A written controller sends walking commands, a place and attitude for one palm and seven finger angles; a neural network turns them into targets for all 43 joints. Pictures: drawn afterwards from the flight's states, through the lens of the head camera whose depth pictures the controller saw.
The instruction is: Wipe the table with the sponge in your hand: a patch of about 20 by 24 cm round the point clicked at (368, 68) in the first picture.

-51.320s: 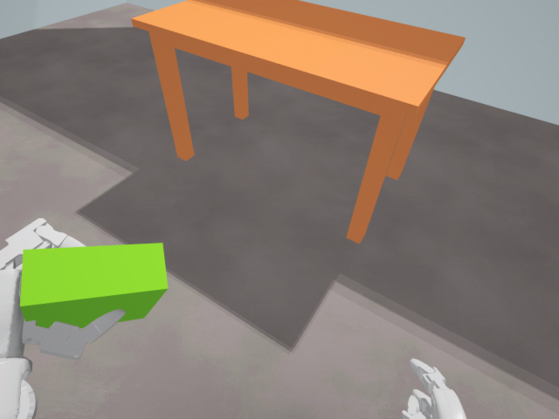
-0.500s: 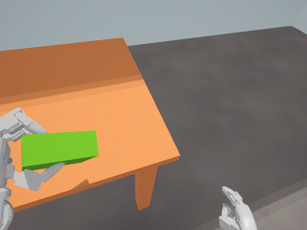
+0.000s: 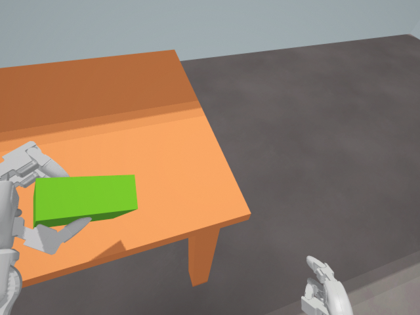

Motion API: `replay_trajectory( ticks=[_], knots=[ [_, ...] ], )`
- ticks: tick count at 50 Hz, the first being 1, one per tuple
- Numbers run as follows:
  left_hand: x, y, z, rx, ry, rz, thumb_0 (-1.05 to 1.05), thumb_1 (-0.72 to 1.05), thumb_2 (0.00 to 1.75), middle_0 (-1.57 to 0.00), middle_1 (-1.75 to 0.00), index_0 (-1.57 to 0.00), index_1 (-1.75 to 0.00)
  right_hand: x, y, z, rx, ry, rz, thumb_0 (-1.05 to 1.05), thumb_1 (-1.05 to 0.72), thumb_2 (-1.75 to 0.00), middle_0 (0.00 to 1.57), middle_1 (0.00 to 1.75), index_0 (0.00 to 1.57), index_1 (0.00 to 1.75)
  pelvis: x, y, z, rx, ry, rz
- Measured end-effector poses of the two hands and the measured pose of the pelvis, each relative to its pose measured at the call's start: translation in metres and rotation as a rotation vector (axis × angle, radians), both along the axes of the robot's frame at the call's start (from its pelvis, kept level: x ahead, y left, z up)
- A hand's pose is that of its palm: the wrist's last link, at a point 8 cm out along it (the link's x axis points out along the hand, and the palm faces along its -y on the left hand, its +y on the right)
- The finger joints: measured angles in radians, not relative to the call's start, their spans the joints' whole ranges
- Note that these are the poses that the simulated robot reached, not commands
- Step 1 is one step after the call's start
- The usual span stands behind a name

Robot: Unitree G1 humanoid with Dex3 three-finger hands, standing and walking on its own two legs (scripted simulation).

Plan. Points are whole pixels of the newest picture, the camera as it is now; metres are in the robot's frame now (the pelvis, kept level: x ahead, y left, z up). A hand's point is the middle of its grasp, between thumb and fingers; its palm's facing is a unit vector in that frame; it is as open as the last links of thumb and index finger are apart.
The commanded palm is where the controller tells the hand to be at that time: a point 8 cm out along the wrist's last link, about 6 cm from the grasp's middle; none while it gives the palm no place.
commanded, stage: turn the palm down, sponge in hand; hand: left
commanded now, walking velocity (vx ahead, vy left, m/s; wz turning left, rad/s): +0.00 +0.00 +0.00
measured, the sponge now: (96, 201) +0.25 +0.21 +0.11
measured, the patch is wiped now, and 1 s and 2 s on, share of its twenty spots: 0.95 0.95 0.95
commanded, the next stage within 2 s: none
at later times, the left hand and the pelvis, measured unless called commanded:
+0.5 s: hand (35, 215) +0.20 +0.26 +0.16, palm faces +0.43 -0.59 -0.68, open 9.2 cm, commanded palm +0.16 +0.27 +0.19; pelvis -0.02 -0.05 -0.01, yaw +4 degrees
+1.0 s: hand (54, 212) +0.21 +0.24 +0.15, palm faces +0.23 -0.40 -0.89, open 9.2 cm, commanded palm +0.18 +0.26 +0.20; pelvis +0.01 -0.04 -0.01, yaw +2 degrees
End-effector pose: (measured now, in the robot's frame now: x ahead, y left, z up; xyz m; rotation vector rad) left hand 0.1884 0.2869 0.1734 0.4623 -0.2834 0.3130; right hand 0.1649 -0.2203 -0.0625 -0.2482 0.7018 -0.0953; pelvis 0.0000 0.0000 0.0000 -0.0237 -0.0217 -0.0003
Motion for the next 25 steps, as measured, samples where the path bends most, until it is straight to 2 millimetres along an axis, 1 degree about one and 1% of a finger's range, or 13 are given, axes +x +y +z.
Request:
replay_trajectory(
  ticks=[1,2,4,6,8,11,13,15,17,20,23,25],
  knots=[
    [0.005,0.004,0.009,0.084,-0.018,-0.004,-0.02,-0.48,1.09,-0.82,-1.43,-0.85,-1.43,0.000,0.001,-0.002,-0.022,0.005,0.036,0.01,-0.90,-0.90,0.20,0.30,0.20,0.30,-0.001,-0.002,-0.002,0.005,0.000,0.013],
    [0.011,0.011,0.017,0.129,-0.029,0.013,-0.02,-0.48,1.09,-0.82,-1.43,-0.85,-1.43,-0.001,0.002,-0.006,-0.028,0.017,0.071,0.01,-0.90,-0.90,0.20,0.30,0.20,0.30,-0.002,-0.003,-0.003,0.012,0.002,0.022],
    [0.021,0.024,0.029,0.111,-0.025,0.066,-0.02,-0.48,1.09,-0.82,-1.42,-0.85,-1.43,-0.001,0.002,-0.014,-0.013,0.043,0.110,0.01,-0.90,-0.90,0.20,0.30,0.20,0.30,-0.003,-0.006,-0.004,0.020,0.008,0.024],
    [0.022,0.030,0.031,0.058,0.026,0.108,-0.02,-0.48,1.09,-0.82,-1.43,-0.85,-1.43,0.000,-0.001,-0.019,0.018,0.050,0.105,0.01,-0.90,-0.90,0.20,0.30,0.20,0.30,-0.002,-0.007,-0.004,0.020,0.009,0.013],
    [0.018,0.024,0.023,0.059,0.110,0.118,-0.02,-0.48,1.09,-0.81,-1.43,-0.84,-1.44,0.002,-0.005,-0.020,0.045,0.038,0.093,0.01,-0.90,-0.90,0.20,0.30,0.21,0.30,-0.001,-0.009,-0.004,0.021,0.009,0.008],
    [0.005,0.001,0.004,0.108,0.227,0.078,-0.01,-0.47,1.09,-0.81,-1.43,-0.84,-1.44,0.006,-0.013,-0.019,0.054,0.017,0.079,0.01,-0.90,-0.90,0.20,0.30,0.21,0.30,-0.004,-0.014,-0.005,0.023,0.011,0.008],
    [-0.006,-0.012,-0.005,0.130,0.248,0.047,-0.01,-0.47,1.09,-0.81,-1.43,-0.84,-1.44,0.008,-0.019,-0.019,0.040,0.009,0.078,0.01,-0.90,-0.90,0.20,0.30,0.21,0.30,-0.006,-0.019,-0.006,0.025,0.012,0.014],
    [-0.017,-0.020,-0.006,0.164,0.224,0.043,-0.01,-0.48,1.09,-0.81,-1.43,-0.84,-1.44,0.009,-0.025,-0.019,0.020,0.009,0.084,0.01,-0.90,-0.90,0.20,0.30,0.20,0.30,-0.008,-0.026,-0.008,0.025,0.013,0.023],
    [-0.025,-0.022,0.001,0.208,0.172,0.078,-0.02,-0.48,1.09,-0.82,-1.43,-0.85,-1.43,0.010,-0.031,-0.020,0.006,0.015,0.095,0.01,-0.90,-0.90,0.20,0.30,0.20,0.30,-0.010,-0.034,-0.009,0.022,0.012,0.037],
    [-0.033,-0.015,0.012,0.253,0.122,0.170,-0.02,-0.48,1.09,-0.82,-1.43,-0.85,-1.43,0.011,-0.039,-0.025,0.000,0.026,0.107,0.01,-0.90,-0.90,0.20,0.30,0.20,0.30,-0.013,-0.043,-0.011,0.018,0.006,0.057],
    [-0.033,-0.006,0.016,0.266,0.160,0.249,-0.01,-0.48,1.09,-0.82,-1.43,-0.85,-1.43,0.012,-0.045,-0.030,0.008,0.031,0.104,0.01,-0.90,-0.90,0.20,0.30,0.20,0.30,-0.015,-0.049,-0.011,0.018,-0.002,0.067],
    [-0.029,-0.006,0.015,0.280,0.221,0.266,-0.01,-0.48,1.09,-0.82,-1.43,-0.85,-1.43,0.013,-0.049,-0.032,0.017,0.025,0.093,0.01,-0.90,-0.90,0.20,0.30,0.20,0.30,-0.016,-0.052,-0.011,0.019,-0.006,0.066]
  ],
)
